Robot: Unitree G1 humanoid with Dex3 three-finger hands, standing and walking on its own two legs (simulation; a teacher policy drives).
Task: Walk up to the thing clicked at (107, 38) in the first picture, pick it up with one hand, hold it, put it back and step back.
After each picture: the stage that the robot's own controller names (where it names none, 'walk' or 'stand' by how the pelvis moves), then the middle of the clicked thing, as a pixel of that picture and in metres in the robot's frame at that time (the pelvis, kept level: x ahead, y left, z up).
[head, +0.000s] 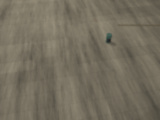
stand; (108, 38) +1.52 -0.31 -0.72
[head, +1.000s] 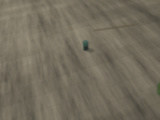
walk; (85, 45) +1.43 +0.08 -0.69
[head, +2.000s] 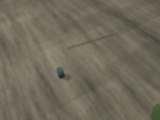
walk; (60, 73) +0.95 +0.30 -0.71
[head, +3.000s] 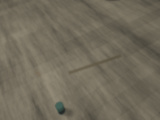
walk; (60, 108) +0.59 +0.26 -0.71
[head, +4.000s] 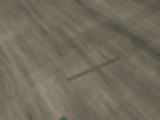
stand; out of the picture +0.41 +0.17 -0.68
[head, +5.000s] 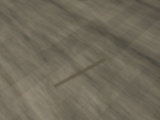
walk; out of the picture +0.38 +0.21 -0.71
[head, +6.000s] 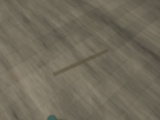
walk; out of the picture +0.35 +0.17 -0.68
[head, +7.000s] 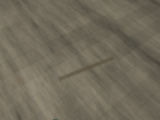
walk; out of the picture +0.36 +0.15 -0.69
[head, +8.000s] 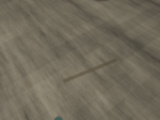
walk; out of the picture +0.44 +0.20 -0.70
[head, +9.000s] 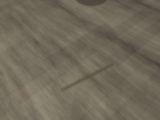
stand; out of the picture +0.38 +0.19 -0.71
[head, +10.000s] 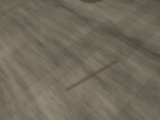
stand; out of the picture +0.36 +0.23 -0.70
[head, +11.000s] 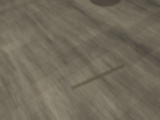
walk; out of the picture +0.40 +0.17 -0.71
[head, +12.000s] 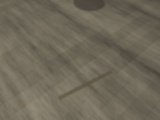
stand; out of the picture +0.32 +0.18 -0.72
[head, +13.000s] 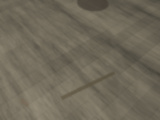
stand; out of the picture +0.32 +0.16 -0.73
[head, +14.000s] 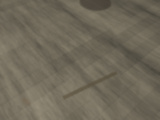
stand; out of the picture +0.32 +0.15 -0.73
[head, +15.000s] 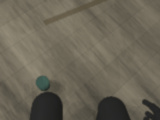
go down; (43, 84) +0.38 +0.19 -0.42
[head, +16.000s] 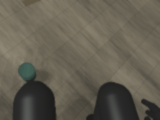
go down; (28, 73) +0.39 +0.22 -0.30
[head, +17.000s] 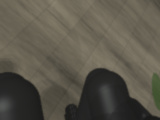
close in; out of the picture +0.37 +0.25 -0.23
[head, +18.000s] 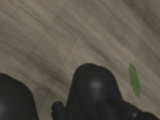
close; out of the picture +0.37 +0.26 -0.21
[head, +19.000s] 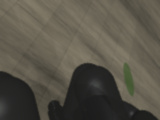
lift; out of the picture +0.36 +0.26 -0.22
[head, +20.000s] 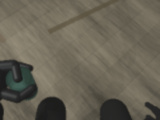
lift; (24, 84) +0.32 +0.20 -0.03
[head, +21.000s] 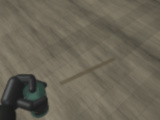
hold; (37, 100) +0.30 +0.17 -0.02
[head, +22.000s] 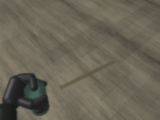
hold; (37, 99) +0.31 +0.17 -0.01
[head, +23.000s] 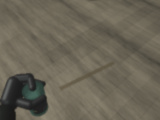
hold; (36, 99) +0.31 +0.17 -0.01
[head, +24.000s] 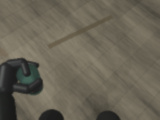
crouch; (31, 80) +0.36 +0.18 -0.07
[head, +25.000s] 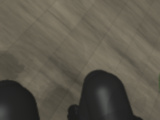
lower; out of the picture +0.39 +0.26 -0.20
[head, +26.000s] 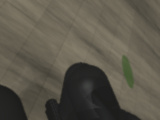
lower; out of the picture +0.40 +0.29 -0.22
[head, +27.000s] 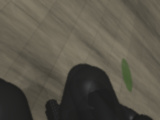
lower; out of the picture +0.39 +0.29 -0.23
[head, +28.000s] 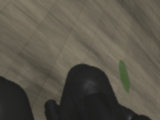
lower; out of the picture +0.39 +0.29 -0.23
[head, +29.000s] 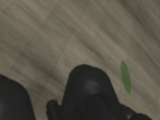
lower; out of the picture +0.38 +0.29 -0.23
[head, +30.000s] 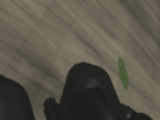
open; out of the picture +0.37 +0.28 -0.22
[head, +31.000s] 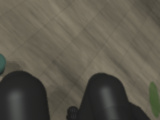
stand; out of the picture +0.38 +0.26 -0.26
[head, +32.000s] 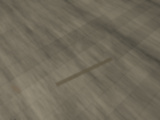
stand; out of the picture +0.33 +0.16 -0.64
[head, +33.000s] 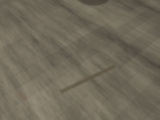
stand; out of the picture +0.34 +0.17 -0.67
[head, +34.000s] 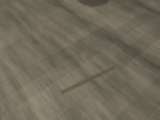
stand; out of the picture +0.34 +0.17 -0.67
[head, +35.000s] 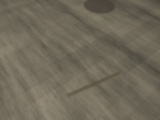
stand; out of the picture +0.36 +0.15 -0.72
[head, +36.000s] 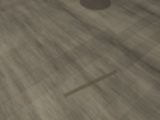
stand; out of the picture +0.33 +0.16 -0.73
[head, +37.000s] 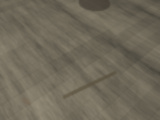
walk; out of the picture +0.32 +0.16 -0.73
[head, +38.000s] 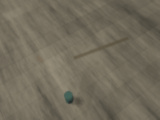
walk; (69, 97) +0.52 +0.14 -0.70
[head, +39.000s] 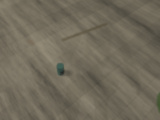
walk; (60, 69) +0.84 +0.15 -0.71
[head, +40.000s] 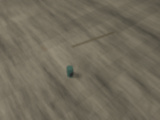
stand; (70, 71) +0.96 +0.15 -0.71
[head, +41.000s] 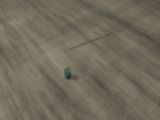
stand; (67, 73) +0.97 +0.17 -0.73
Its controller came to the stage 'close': yes
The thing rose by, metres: 0.69
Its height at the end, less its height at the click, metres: +0.00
